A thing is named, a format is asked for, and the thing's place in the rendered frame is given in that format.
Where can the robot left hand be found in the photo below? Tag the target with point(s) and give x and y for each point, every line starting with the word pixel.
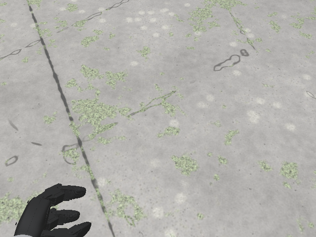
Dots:
pixel 38 219

